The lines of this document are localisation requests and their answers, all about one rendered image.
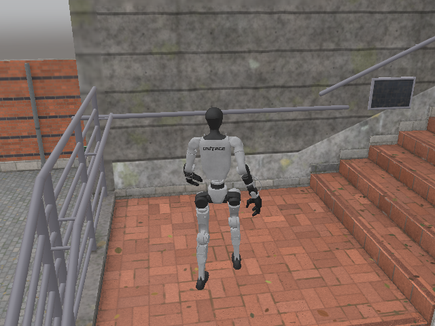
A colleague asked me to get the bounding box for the left robot hand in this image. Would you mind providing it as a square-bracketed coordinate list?
[186, 174, 203, 186]

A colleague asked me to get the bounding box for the left robot upper arm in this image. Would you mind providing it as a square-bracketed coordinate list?
[184, 137, 201, 173]

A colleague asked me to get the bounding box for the right robot forearm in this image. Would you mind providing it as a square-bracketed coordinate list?
[242, 165, 259, 198]

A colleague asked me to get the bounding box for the left robot forearm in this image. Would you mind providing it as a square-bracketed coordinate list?
[184, 164, 194, 179]

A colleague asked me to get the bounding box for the robot head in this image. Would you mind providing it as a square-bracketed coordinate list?
[203, 107, 226, 140]

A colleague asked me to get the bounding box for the robot left thigh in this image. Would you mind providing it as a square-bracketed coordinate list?
[194, 191, 210, 245]

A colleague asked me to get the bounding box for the right robot hand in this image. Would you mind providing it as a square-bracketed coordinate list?
[246, 196, 262, 216]

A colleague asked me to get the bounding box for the right robot upper arm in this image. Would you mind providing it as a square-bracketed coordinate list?
[229, 137, 247, 175]

